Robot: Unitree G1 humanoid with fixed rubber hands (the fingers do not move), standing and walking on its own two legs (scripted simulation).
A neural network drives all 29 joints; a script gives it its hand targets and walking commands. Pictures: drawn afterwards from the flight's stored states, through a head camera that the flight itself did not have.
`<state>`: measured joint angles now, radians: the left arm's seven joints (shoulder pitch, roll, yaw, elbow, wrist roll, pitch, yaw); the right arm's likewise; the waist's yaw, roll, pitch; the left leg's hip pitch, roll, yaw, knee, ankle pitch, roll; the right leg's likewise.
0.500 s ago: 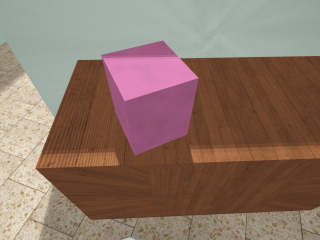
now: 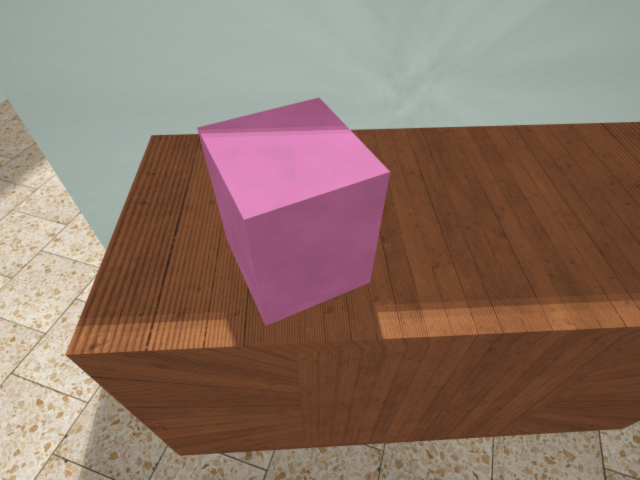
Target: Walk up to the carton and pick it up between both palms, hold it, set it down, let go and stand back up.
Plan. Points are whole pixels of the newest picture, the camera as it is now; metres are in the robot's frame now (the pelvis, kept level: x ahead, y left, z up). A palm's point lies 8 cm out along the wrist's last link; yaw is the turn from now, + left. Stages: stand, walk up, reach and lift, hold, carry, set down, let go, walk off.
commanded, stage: walk up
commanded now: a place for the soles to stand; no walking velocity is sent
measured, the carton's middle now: (292, 212) +0.51 +0.08 +0.03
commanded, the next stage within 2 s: none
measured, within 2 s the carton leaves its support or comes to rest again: neither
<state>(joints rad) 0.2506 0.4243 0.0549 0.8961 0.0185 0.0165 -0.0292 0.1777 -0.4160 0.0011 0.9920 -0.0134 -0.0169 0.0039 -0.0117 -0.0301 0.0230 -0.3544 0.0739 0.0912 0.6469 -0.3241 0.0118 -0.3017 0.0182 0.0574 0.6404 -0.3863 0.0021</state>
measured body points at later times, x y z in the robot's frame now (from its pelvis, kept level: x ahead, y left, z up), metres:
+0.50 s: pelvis +0.08 +0.03 +0.00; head +0.10 +0.05 +0.45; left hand +0.15 +0.35 -0.12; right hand +0.14 -0.30 -0.11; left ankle +0.12 +0.12 -0.73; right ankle +0.03 -0.13 -0.69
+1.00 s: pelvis +0.09 +0.02 +0.00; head +0.11 +0.02 +0.45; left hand +0.18 +0.34 -0.11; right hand +0.16 -0.30 -0.11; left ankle +0.12 +0.12 -0.73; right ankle +0.10 -0.11 -0.73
